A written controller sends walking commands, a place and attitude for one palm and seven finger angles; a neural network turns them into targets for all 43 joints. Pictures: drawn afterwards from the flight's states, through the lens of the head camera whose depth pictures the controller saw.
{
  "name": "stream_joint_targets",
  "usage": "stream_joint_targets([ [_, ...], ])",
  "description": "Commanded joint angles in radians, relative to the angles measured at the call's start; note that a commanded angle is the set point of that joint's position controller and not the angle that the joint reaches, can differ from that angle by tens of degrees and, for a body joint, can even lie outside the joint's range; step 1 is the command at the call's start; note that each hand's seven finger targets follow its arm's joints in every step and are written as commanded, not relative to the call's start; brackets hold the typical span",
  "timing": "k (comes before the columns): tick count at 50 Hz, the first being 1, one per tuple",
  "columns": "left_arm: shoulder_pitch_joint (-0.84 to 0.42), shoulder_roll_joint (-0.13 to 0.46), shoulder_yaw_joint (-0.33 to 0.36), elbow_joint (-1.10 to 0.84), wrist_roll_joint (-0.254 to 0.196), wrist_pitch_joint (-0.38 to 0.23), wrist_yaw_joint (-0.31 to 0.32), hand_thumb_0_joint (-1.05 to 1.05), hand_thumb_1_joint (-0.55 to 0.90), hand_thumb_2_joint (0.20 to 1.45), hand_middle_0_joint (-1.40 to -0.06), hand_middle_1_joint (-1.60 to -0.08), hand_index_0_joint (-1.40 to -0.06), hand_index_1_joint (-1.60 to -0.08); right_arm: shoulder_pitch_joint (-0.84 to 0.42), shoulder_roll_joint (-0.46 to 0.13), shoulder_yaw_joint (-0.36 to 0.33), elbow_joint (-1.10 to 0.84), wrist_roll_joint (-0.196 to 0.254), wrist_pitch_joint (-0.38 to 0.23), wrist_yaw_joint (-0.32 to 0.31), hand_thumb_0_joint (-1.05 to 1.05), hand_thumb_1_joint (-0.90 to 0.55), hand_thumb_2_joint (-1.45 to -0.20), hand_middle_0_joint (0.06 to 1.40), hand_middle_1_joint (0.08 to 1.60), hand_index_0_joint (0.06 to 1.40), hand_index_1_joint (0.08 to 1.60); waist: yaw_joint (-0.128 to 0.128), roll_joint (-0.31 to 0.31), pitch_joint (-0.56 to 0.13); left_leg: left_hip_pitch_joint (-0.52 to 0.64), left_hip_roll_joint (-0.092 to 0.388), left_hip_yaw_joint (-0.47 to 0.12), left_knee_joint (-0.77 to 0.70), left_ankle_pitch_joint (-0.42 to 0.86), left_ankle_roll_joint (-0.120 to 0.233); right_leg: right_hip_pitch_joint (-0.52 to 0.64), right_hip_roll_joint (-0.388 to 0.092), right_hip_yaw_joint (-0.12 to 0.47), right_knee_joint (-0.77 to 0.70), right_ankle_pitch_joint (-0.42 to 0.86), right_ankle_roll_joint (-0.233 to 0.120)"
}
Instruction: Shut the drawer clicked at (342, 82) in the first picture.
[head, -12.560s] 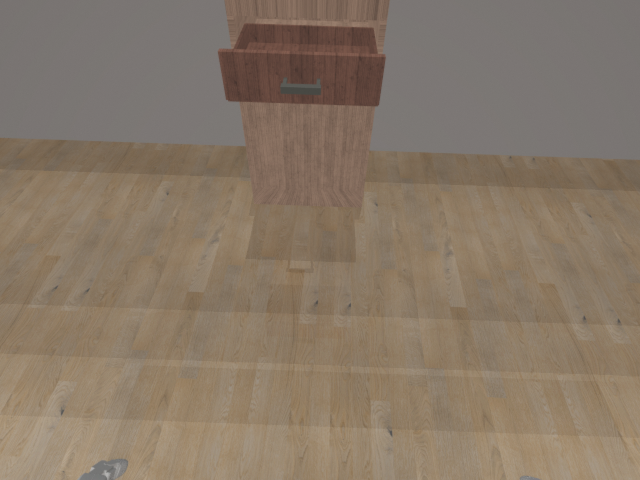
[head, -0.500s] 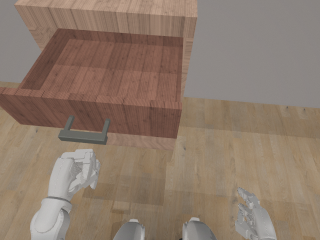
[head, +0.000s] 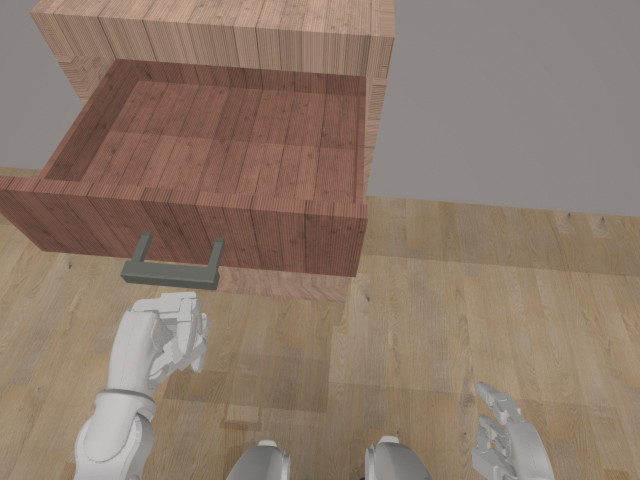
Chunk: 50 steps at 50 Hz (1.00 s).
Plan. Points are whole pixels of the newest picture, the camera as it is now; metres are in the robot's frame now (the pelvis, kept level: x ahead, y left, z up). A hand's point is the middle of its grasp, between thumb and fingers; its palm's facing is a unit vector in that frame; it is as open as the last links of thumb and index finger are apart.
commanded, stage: push the drawer shut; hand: left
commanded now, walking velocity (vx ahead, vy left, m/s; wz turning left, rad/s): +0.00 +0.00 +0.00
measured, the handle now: (176, 259) +0.37 +0.20 +0.05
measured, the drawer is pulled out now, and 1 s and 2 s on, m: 0.26 0.17 0.05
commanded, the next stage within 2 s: none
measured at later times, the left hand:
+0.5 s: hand (209, 305) +0.31 +0.15 +0.03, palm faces -0.05 -1.00 -0.04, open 3.4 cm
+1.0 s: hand (221, 257) +0.38 +0.15 +0.03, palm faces -0.05 -1.00 -0.04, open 3.4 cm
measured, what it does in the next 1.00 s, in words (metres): stands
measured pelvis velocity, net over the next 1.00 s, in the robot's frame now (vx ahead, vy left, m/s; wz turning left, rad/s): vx -0.01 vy -0.01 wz -0.01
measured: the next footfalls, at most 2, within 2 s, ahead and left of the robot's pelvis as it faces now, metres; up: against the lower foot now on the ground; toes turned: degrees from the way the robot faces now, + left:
none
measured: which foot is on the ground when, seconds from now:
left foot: down 0.00-1.00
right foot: down 0.00-1.00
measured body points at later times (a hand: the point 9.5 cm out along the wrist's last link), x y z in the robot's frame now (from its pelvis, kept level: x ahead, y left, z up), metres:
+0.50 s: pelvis +0.00 -0.01 +0.00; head +0.09 -0.01 +0.44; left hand +0.31 +0.20 +0.04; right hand +0.16 -0.26 -0.10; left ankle +0.00 +0.10 -0.65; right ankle +0.03 -0.12 -0.65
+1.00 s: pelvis -0.01 -0.01 +0.00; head +0.10 +0.00 +0.44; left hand +0.38 +0.20 +0.04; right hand +0.11 -0.27 -0.11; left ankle +0.00 +0.10 -0.65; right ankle +0.03 -0.12 -0.65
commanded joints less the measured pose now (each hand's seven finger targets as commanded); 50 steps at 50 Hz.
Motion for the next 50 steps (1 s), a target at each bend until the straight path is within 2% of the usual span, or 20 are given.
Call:
stream_joint_targets([
  [1,-0.128,0.081,0.039,-0.141,0.004,-0.058,0.007,0.0,0.9,0.9,-1.4,-1.6,-1.4,-1.6,-0.023,-0.131,-0.05,-0.13,0.005,-0.034,-0.007,0.0,-0.9,-0.9,0.2,0.3,0.2,0.3,-0.021,-0.001,-0.207,0.102,0.0,-0.049,-0.186,0.271,-0.02,0.179,0.024,0.018,-0.132,0.166,-0.013],
  [4,-0.23,0.094,0.051,-0.088,0.01,-0.044,0.002,0.0,0.9,0.9,-1.4,-1.6,-1.4,-1.6,-0.026,-0.137,-0.05,-0.124,0.008,-0.025,-0.014,0.0,-0.9,-0.9,0.2,0.3,0.2,0.3,-0.034,-0.028,-0.193,0.074,-0.004,-0.044,-0.174,0.225,-0.013,0.17,0.023,0.032,-0.142,0.13,-0.01],
  [7,-0.286,0.131,0.09,-0.12,-0.004,-0.047,-0.003,0.0,0.9,0.9,-1.4,-1.6,-1.4,-1.6,-0.026,-0.137,-0.051,-0.123,0.007,-0.025,-0.02,0.0,-0.9,-0.9,0.2,0.3,0.2,0.3,-0.015,0.009,-0.267,0.102,-0.006,-0.041,-0.176,0.26,-0.012,0.213,0.022,0.039,-0.139,0.162,-0.015],
  [10,-0.307,0.124,0.088,-0.163,-0.017,-0.061,-0.007,0.0,0.9,0.9,-1.4,-1.6,-1.4,-1.6,-0.018,-0.128,-0.053,-0.118,0.006,-0.031,-0.021,0.0,-0.9,-0.9,0.2,0.3,0.2,0.3,-0.006,0.037,-0.362,0.166,-0.005,-0.037,-0.173,0.366,-0.015,0.266,0.018,0.042,-0.129,0.271,-0.013],
  [13,-0.356,0.122,0.092,-0.119,-0.023,-0.062,-0.009,0.0,0.9,0.9,-1.4,-1.6,-1.4,-1.6,-0.014,-0.128,-0.05,-0.094,0.004,-0.03,-0.021,0.0,-0.9,-0.9,0.2,0.3,0.2,0.3,-0.023,0.015,-0.347,0.145,-0.003,-0.035,-0.163,0.377,-0.013,0.267,0.02,0.044,-0.127,0.297,-0.008],
  [16,-0.413,0.126,0.107,-0.058,-0.033,-0.07,-0.009,0.0,0.9,0.9,-1.4,-1.6,-1.4,-1.6,-0.016,-0.13,-0.049,-0.073,0.006,-0.032,-0.025,0.0,-0.9,-0.9,0.2,0.3,0.2,0.3,-0.036,-0.018,-0.303,0.105,-0.004,-0.031,-0.16,0.313,-0.01,0.255,0.019,0.051,-0.144,0.247,-0.003],
  [17,-0.446,0.152,0.121,-0.043,-0.028,-0.074,-0.007,0.0,0.9,0.9,-1.4,-1.6,-1.4,-1.6,-0.014,-0.136,-0.047,-0.065,0.006,-0.032,-0.028,0.0,-0.9,-0.9,0.2,0.3,0.2,0.3,-0.042,-0.018,-0.288,0.093,-0.002,-0.036,-0.16,0.312,-0.009,0.247,0.021,0.051,-0.14,0.241,-0.006],
  [19,-0.473,0.136,0.106,-0.037,-0.026,-0.081,-0.013,0.0,0.9,0.9,-1.4,-1.6,-1.4,-1.6,-0.013,-0.133,-0.049,-0.059,0.005,-0.033,-0.026,0.0,-0.9,-0.9,0.2,0.3,0.2,0.3,-0.038,0.008,-0.321,0.115,-0.005,-0.034,-0.159,0.334,-0.009,0.256,0.017,0.053,-0.136,0.266,-0.008],
  [25,-0.505,0.161,0.134,0.006,-0.033,-0.08,-0.03,0.0,0.9,0.9,-1.4,-1.6,-1.4,-1.6,-0.006,-0.135,-0.052,-0.047,0.008,-0.028,-0.023,0.0,-0.9,-0.9,0.2,0.3,0.2,0.3,-0.025,0.03,-0.364,0.138,-0.004,-0.027,-0.168,0.368,-0.012,0.288,0.015,0.06,-0.141,0.304,-0.007],
  [27,-0.564,0.179,0.147,0.058,-0.034,-0.075,-0.029,0.0,0.9,0.9,-1.4,-1.6,-1.4,-1.6,-0.002,-0.14,-0.05,-0.035,0.008,-0.024,-0.027,0.0,-0.9,-0.9,0.2,0.3,0.2,0.3,-0.044,-0.012,-0.335,0.101,-0.002,-0.029,-0.165,0.329,-0.008,0.281,0.018,0.062,-0.147,0.272,-0.004],
  [30,-0.639,0.169,0.141,0.084,-0.033,-0.081,-0.026,0.0,0.9,0.9,-1.4,-1.6,-1.4,-1.6,-0.005,-0.137,-0.048,-0.031,0.009,-0.023,-0.027,0.0,-0.9,-0.9,0.2,0.3,0.2,0.3,-0.044,0.022,-0.333,0.106,-0.006,-0.025,-0.173,0.297,-0.01,0.273,0.015,0.068,-0.157,0.238,-0.004],
  [33,-0.684,0.212,0.185,0.14,-0.032,-0.086,-0.022,0.0,0.9,0.9,-1.4,-1.6,-1.4,-1.6,0.005,-0.142,-0.047,-0.02,0.009,-0.017,-0.03,0.0,-0.9,-0.9,0.2,0.3,0.2,0.3,-0.042,0.011,-0.342,0.096,-0.005,-0.023,-0.173,0.297,-0.009,0.282,0.017,0.074,-0.157,0.24,-0.005],
  [36,-0.735,0.191,0.168,0.178,-0.03,-0.089,-0.025,0.0,0.9,0.9,-1.4,-1.6,-1.4,-1.6,0.012,-0.14,-0.049,-0.015,0.009,-0.015,-0.029,0.0,-0.9,-0.9,0.2,0.3,0.2,0.3,-0.045,0.021,-0.352,0.112,-0.005,-0.023,-0.178,0.307,-0.012,0.279,0.017,0.072,-0.157,0.25,-0.005],
  [38,-0.752,0.222,0.197,0.202,-0.028,-0.093,-0.023,0.0,0.9,0.9,-1.4,-1.6,-1.4,-1.6,0.022,-0.143,-0.049,-0.011,0.008,-0.01,-0.027,0.0,-0.9,-0.9,0.2,0.3,0.2,0.3,-0.04,0.022,-0.365,0.114,-0.005,-0.02,-0.18,0.319,-0.011,0.295,0.018,0.076,-0.159,0.267,-0.005],
  [39,-0.772,0.213,0.185,0.203,-0.028,-0.095,-0.024,0.0,0.9,0.9,-1.4,-1.6,-1.4,-1.6,0.022,-0.142,-0.048,-0.011,0.009,-0.008,-0.027,0.0,-0.9,-0.9,0.2,0.3,0.2,0.3,-0.045,0.036,-0.367,0.121,-0.006,-0.02,-0.183,0.32,-0.012,0.288,0.017,0.074,-0.16,0.267,-0.006],
  [42,-0.832,0.238,0.2,0.27,-0.02,-0.097,-0.022,0.0,0.9,0.9,-1.4,-1.6,-1.4,-1.6,0.038,-0.149,-0.047,0.003,0.007,0.0,-0.027,0.0,-0.9,-0.9,0.2,0.3,0.2,0.3,-0.057,-0.001,-0.354,0.097,-0.002,-0.025,-0.18,0.301,-0.009,0.277,0.022,0.075,-0.159,0.249,-0.004],
  [45,-0.918,0.225,0.185,0.306,-0.014,-0.107,-0.021,0.0,0.9,0.9,-1.4,-1.6,-1.4,-1.6,0.045,-0.148,-0.046,0.012,0.007,0.006,-0.025,0.0,-0.9,-0.9,0.2,0.3,0.2,0.3,-0.067,0.029,-0.357,0.106,-0.004,-0.023,-0.182,0.284,-0.011,0.261,0.021,0.076,-0.163,0.231,-0.005],
  [48,-0.959,0.279,0.234,0.364,-0.008,-0.114,-0.02,0.0,0.9,0.9,-1.4,-1.6,-1.4,-1.6,0.063,-0.155,-0.048,0.022,0.005,0.016,-0.026,0.0,-0.9,-0.9,0.2,0.3,0.2,0.3,-0.064,0.02,-0.371,0.105,-0.001,-0.024,-0.182,0.293,-0.011,0.261,0.023,0.077,-0.159,0.239,-0.005],
  [49,-0.977,0.236,0.196,0.374,-0.008,-0.114,-0.025,0.0,0.9,0.9,-1.4,-1.6,-1.4,-1.6,0.064,-0.15,-0.047,0.02,0.005,0.017,-0.024,0.0,-0.9,-0.9,0.2,0.3,0.2,0.3,-0.072,0.023,-0.381,0.107,-0.005,-0.021,-0.181,0.292,-0.01,0.265,0.022,0.079,-0.16,0.244,-0.003],
  [50,-0.988,0.269,0.228,0.399,-0.008,-0.113,-0.022,0.0,0.9,0.9,-1.4,-1.6,-1.4,-1.6,0.071,-0.154,-0.049,0.026,0.006,0.021,-0.025,0.0,-0.9,-0.9,0.2,0.3,0.2,0.3,-0.067,0.016,-0.378,0.102,-0.002,-0.023,-0.183,0.294,-0.012,0.267,0.022,0.077,-0.16,0.244,-0.005],
])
